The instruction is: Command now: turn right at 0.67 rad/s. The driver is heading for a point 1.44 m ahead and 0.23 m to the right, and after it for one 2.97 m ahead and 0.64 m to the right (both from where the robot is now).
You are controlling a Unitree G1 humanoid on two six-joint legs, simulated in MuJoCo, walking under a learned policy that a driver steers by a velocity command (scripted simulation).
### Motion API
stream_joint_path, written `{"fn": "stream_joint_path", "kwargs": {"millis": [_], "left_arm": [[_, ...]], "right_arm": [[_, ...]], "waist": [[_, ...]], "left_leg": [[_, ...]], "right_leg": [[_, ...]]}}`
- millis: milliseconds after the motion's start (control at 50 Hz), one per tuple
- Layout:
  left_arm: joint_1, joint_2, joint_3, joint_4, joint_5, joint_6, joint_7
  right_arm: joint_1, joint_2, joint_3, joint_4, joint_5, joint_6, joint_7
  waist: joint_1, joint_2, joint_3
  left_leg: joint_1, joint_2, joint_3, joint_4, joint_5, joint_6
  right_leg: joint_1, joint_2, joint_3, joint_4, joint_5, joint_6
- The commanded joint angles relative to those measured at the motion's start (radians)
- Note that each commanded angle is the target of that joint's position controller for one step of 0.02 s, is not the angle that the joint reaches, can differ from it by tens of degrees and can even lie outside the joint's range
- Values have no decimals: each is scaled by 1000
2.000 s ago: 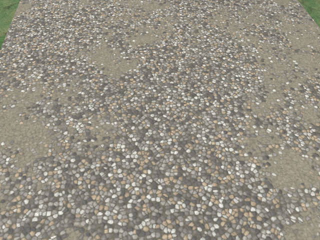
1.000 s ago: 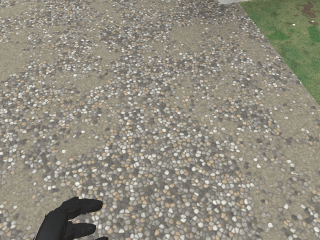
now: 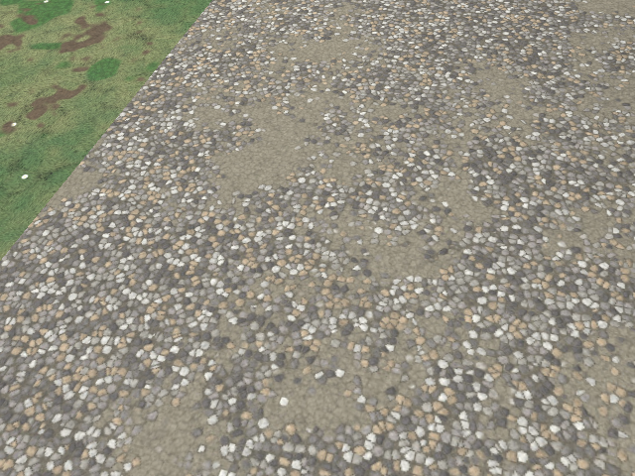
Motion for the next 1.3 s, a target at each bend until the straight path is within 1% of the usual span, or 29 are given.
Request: {"fn": "stream_joint_path", "kwargs": {"millis": [20,80,220,300,360,380,400,420,440,480,540,620,700,740,760,780,800,820,880,920,980,1060,1160,1180,1200,1220,1240,1260,1300], "left_arm": [[-35,216,69,-72,-5,-5,23],[-67,179,70,-97,-20,-8,12],[35,231,103,-90,-15,-5,12],[-22,251,112,-107,-10,-5,0],[-107,241,110,-123,-19,-8,-6],[-113,210,100,-130,-27,-12,-3],[-14,122,80,-123,-24,-16,0],[-14,190,94,-125,1,-16,10],[-48,250,107,-113,18,-13,8],[-24,216,99,-80,8,-1,-11],[-38,182,78,-70,-12,10,-27],[-112,145,52,-78,-14,17,-20],[-133,117,27,-68,-24,16,-8],[-94,102,18,-43,-23,8,0],[-76,82,6,-25,-12,-2,8],[-72,102,1,-16,8,-17,20],[-104,189,10,-31,16,-27,32],[-143,181,14,-26,2,-31,36],[-142,183,18,-19,1,-33,48],[-146,154,14,-23,-4,-25,54],[-169,126,10,-36,6,-21,60],[-161,147,23,-30,11,-32,55],[-181,193,46,-35,5,-44,29],[-189,196,49,-35,-4,-43,25],[-158,185,50,-24,-6,-43,18],[-128,117,34,-52,4,-36,10],[-251,107,20,-128,15,-18,22],[-254,131,21,-117,14,-14,28],[-232,151,28,-89,-2,-31,27]], "right_arm": [[-40,-85,-26,-96,7,-15,7],[-8,-95,-29,-78,-10,-21,20],[-103,-102,-10,-125,10,-34,14],[-70,-127,-8,-122,21,-49,7],[19,-139,-11,-104,22,-61,-11],[50,-175,-20,-96,16,-68,-22],[23,-250,-31,-116,8,-64,-30],[-38,-286,-35,-138,-7,-55,-21],[-21,-215,-23,-130,-8,-51,-13],[-64,-140,-2,-132,0,-51,0],[-12,-146,-7,-112,-2,-58,0],[71,-166,-19,-71,2,-64,7],[76,-185,-27,-45,-2,-55,23],[80,-189,-28,-25,6,-43,27],[92,-156,-15,-10,13,-42,29],[135,-98,4,-2,14,-50,35],[176,-37,20,-23,23,-61,46],[111,-100,6,-11,27,-46,35],[93,-178,-39,-4,29,-20,39],[149,-151,-44,21,19,-5,46],[116,-123,-43,7,19,10,59],[58,-94,-35,-41,18,22,82],[71,-108,-45,-78,27,19,94],[101,-106,-47,-74,22,14,91],[159,-139,-59,-54,8,1,79],[185,-283,-88,-65,0,-17,60],[259,-360,-114,-66,14,-21,63],[247,-315,-106,-65,21,-20,61],[103,-240,-83,-92,25,-6,45]], "waist": [[-52,-125,57],[-48,-120,-45],[32,-161,-87],[13,-182,-98],[-51,-181,-89],[-62,-123,-97],[-3,98,-133],[-7,172,-84],[-10,86,-65],[15,61,-43],[-10,113,-54],[-55,139,-62],[-65,185,-72],[-34,170,-70],[-18,128,-64],[-38,42,-98],[-78,-179,-104],[-31,-199,-71],[-17,-202,0],[-36,-167,-13],[-27,-173,2],[-9,-183,-10],[-32,-189,-51],[-62,-152,-58],[-93,-34,-74],[-76,263,-51],[-134,273,-78],[-121,124,-67],[-58,55,2]], "left_leg": [[-160,-1,-120,270,-20,-30],[-148,-13,-102,295,38,-48],[-147,-33,-140,36,-1,-56],[11,-67,-150,-99,-8,-31],[242,-64,-152,-359,87,-13],[375,28,-212,-490,129,7],[492,297,-446,-568,51,74],[374,430,-625,-584,142,185],[332,406,-540,-539,289,220],[278,273,-325,-484,468,187],[334,223,-222,-446,634,184],[418,247,-225,-419,646,203],[355,241,-202,-393,648,200],[327,227,-188,-341,679,178],[249,207,-190,-325,625,132],[136,180,-186,-320,458,66],[44,83,-114,-278,104,15],[168,60,-80,-210,-82,7],[25,6,-61,124,-140,3],[-6,14,-61,275,-142,-18],[-45,39,-35,264,-89,-46],[7,62,-1,99,-69,-41],[160,44,61,-102,-27,13],[236,31,64,-204,53,28],[352,43,-38,-335,165,53],[452,297,-437,-459,455,123],[428,404,-657,-463,663,293],[456,372,-578,-461,558,307],[383,245,-440,-470,422,241]], "right_leg": [[-16,-249,414,-357,207,-169],[103,-163,351,-289,401,-141],[246,-149,504,-234,411,-147],[169,-119,580,-223,452,-119],[33,-55,596,-202,334,-41],[-69,3,546,-147,165,12],[-182,122,350,75,-181,67],[-295,188,166,255,-262,90],[-267,96,156,394,-205,95],[-222,88,140,509,-112,98],[-239,88,94,530,-89,119],[-221,75,90,339,-121,120],[-30,59,4,70,-149,90],[78,56,-24,-149,-11,67],[206,29,0,-356,167,50],[377,-90,127,-410,259,29],[408,-314,319,-355,511,-35],[199,-337,247,-303,534,-112],[208,-301,169,-291,650,-142],[213,-298,97,-275,711,-148],[217,-286,37,-294,545,-138],[222,-318,-10,-272,500,-133],[170,-359,-73,-169,467,-77],[120,-349,-114,-94,398,-37],[21,-300,-165,68,234,27],[-234,-157,-238,358,-231,104],[-369,-17,-47,498,-380,120],[-404,-59,25,560,-306,115],[-384,-93,48,505,-104,107]]}}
